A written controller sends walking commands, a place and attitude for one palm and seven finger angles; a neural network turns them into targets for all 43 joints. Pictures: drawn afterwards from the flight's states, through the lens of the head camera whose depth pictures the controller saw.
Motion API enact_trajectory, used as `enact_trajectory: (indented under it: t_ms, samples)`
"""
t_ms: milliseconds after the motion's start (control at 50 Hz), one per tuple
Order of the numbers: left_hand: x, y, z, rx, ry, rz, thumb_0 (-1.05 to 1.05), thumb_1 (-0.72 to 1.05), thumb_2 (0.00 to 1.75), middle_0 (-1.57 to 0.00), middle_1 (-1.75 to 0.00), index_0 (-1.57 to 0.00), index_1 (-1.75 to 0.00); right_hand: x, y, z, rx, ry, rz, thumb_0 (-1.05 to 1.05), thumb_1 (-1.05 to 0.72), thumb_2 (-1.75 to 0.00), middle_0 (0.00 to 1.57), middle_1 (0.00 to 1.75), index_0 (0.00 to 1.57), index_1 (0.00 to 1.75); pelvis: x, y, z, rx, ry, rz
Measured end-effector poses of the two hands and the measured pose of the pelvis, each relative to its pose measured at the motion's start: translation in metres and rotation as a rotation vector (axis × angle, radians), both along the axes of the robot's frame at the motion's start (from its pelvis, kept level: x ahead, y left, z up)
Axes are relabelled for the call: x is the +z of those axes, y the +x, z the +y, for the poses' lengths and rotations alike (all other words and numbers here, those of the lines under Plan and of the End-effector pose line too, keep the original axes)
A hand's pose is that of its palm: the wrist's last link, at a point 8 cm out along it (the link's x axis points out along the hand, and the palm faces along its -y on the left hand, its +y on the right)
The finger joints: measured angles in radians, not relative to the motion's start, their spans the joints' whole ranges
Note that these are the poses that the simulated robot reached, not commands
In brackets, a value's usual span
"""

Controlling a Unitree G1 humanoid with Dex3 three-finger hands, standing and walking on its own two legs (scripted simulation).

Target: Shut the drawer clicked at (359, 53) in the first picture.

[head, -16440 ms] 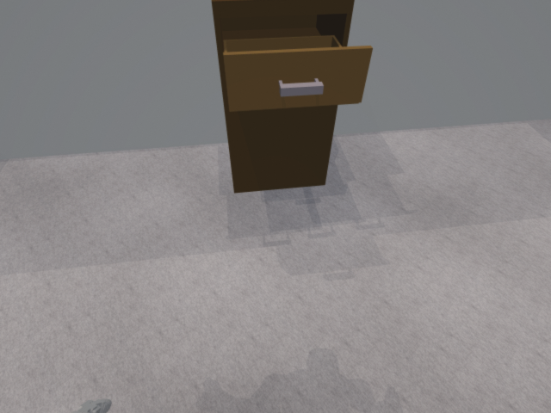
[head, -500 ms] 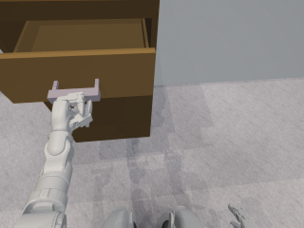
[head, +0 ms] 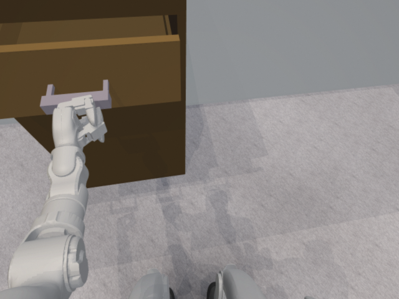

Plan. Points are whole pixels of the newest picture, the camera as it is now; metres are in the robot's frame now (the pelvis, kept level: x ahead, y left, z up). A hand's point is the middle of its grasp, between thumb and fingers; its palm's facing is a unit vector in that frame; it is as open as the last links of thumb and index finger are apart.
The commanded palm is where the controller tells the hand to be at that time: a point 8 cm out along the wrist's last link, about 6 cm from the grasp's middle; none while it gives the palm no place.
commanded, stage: push the drawer shut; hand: left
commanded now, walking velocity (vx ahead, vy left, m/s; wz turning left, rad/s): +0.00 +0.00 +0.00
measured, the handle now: (78, 94) +0.53 +0.24 +0.05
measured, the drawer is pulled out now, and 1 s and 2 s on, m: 0.08 0.00 0.00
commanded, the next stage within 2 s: pull the fist back off the drawer in 0.88 s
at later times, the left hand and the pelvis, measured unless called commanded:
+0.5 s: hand (99, 101) +0.51 +0.19 +0.05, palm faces +0.13 -0.99 -0.05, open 3.5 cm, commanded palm +0.51 +0.24 +0.06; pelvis +0.00 +0.00 -0.01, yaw +0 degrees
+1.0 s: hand (94, 92) +0.54 +0.21 +0.05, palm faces +0.10 -0.99 -0.06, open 3.5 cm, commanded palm +0.56 +0.24 +0.06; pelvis -0.02 +0.01 -0.02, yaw +0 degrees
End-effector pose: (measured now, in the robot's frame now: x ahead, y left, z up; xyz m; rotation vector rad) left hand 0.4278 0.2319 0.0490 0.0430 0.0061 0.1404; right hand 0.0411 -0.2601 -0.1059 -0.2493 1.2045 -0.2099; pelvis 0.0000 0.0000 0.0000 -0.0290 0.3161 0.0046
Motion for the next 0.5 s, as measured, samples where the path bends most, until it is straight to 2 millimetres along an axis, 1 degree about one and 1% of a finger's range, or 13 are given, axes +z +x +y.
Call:
enact_trajectory:
  t_ms: [240, 380, 500]
  samples:
    - [0.000, 0.021, 0.004, 0.003, 0.010, 0.003, 0.10, 0.72, 0.88, -1.40, -1.60, -1.40, -1.60, -0.003, -0.013, -0.007, -0.015, -0.016, 0.049, 0.00, -0.91, -0.90, 0.21, 0.30, 0.20, 0.30, -0.005, -0.003, -0.005, 0.004, -0.006, 0.028]
    - [0.001, 0.040, 0.008, -0.006, 0.009, 0.018, 0.10, 0.71, 0.88, -1.40, -1.60, -1.40, -1.60, -0.003, -0.022, -0.010, -0.025, -0.030, 0.072, 0.00, -0.91, -0.90, 0.21, 0.30, 0.20, 0.30, -0.008, -0.005, -0.006, 0.003, -0.015, 0.051]
    - [0.001, 0.058, 0.010, -0.008, 0.007, 0.023, 0.10, 0.71, 0.89, -1.40, -1.60, -1.40, -1.60, -0.003, -0.036, -0.009, -0.034, -0.040, 0.113, 0.00, -0.91, -0.90, 0.21, 0.30, 0.20, 0.30, -0.012, -0.005, -0.005, 0.004, -0.022, 0.078]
